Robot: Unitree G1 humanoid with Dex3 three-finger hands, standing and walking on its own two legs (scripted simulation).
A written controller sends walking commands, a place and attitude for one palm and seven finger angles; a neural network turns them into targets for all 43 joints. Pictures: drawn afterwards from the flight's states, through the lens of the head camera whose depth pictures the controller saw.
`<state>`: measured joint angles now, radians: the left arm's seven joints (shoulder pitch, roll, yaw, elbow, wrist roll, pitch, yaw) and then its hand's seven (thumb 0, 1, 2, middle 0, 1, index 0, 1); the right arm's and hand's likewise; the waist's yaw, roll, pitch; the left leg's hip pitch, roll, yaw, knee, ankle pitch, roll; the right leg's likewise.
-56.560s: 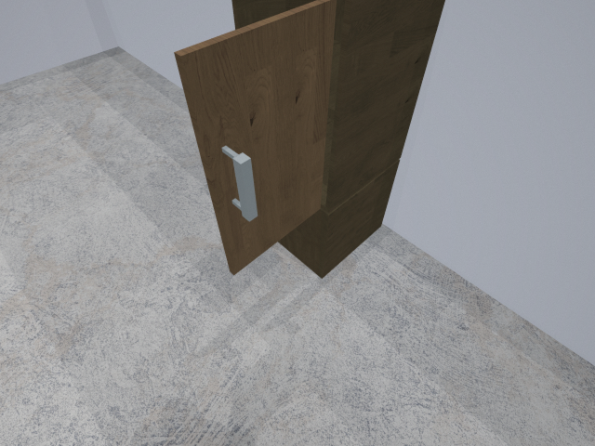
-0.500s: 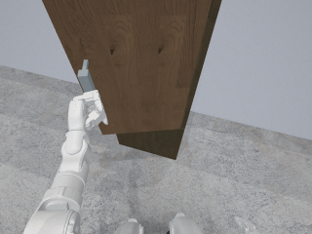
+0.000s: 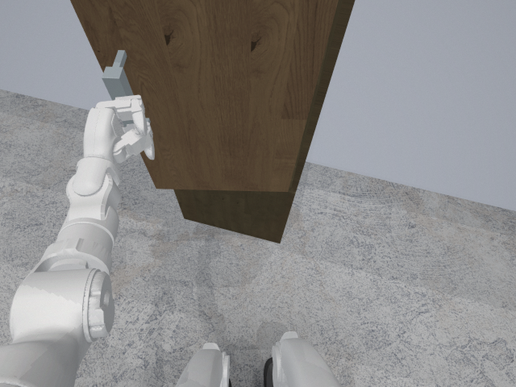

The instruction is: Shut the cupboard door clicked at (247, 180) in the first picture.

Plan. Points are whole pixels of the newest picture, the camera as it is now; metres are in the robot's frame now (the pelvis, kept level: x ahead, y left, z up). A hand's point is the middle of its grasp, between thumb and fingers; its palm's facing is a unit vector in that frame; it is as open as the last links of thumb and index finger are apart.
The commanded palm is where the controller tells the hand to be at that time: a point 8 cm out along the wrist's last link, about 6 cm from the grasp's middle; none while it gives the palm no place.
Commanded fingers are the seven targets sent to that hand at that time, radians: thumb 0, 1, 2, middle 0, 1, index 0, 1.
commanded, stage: push the door shut along its arc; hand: left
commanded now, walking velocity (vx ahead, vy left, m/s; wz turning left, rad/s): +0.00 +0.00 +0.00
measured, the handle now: (132, 103) +0.56 +0.19 +0.07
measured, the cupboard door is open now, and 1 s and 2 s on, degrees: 15 0 0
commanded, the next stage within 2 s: pull the fist back off the door in 1.12 s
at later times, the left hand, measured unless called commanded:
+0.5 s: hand (172, 104) +0.55 +0.12 +0.08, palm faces -0.21 -0.98 -0.04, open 3.1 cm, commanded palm +0.55 +0.15 +0.07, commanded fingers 0.00 0.90 0.90 -1.30 -1.50 -1.30 -1.50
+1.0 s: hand (190, 83) +0.59 +0.09 +0.08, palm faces -0.31 -0.95 -0.02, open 2.8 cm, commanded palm +0.60 +0.12 +0.07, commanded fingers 0.00 0.90 0.90 -1.30 -1.50 -1.30 -1.50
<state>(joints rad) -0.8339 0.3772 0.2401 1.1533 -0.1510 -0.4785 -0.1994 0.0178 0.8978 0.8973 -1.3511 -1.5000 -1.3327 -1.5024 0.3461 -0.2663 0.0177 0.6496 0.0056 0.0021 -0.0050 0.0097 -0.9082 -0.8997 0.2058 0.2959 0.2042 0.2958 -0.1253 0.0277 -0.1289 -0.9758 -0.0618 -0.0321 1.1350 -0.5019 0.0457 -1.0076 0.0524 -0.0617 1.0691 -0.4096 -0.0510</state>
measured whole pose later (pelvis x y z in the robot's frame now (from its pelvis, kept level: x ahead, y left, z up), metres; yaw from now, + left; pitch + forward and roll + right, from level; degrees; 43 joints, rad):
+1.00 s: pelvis +0.02 +0.01 -0.02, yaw -3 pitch +28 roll -4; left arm -1.23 0.57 0.27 1.33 -0.04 -0.31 -0.35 -0.02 0.83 0.92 -1.30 -1.50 -1.30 -1.50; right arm 0.45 -0.26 0.06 0.63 -0.03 0.03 0.02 0.01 -0.91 -0.90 0.21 0.30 0.21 0.30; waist -0.28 0.06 -0.12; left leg -1.15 -0.03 -0.03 1.22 -0.56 0.06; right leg -1.17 0.08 -0.06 1.11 -0.43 -0.04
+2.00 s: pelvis +0.02 +0.00 +0.00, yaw -3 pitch +25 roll -1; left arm -0.95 0.25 0.30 1.18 0.02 -0.49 0.22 0.02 0.90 0.90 -1.30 -1.50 -1.30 -1.50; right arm 0.48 -0.25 -0.01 0.64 -0.08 0.02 0.11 0.01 -0.91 -0.90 0.20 0.30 0.20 0.30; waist -0.21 0.06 -0.14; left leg -1.01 -0.03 0.01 1.10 -0.52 0.05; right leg -1.06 0.09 -0.02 1.04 -0.41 -0.05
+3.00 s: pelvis +0.04 +0.00 +0.08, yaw +0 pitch +0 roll +0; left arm 0.05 0.27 0.08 0.08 -0.08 -0.09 0.06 0.02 0.89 0.90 -1.01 -1.18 -1.01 -1.18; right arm 0.18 -0.23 0.04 0.53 0.05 0.04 -0.08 0.01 -0.91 -0.90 0.20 0.30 0.20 0.30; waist 0.01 0.06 -0.04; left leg -0.22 -0.06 -0.03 0.55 -0.33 0.05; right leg -0.27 0.05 -0.01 0.54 -0.27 -0.04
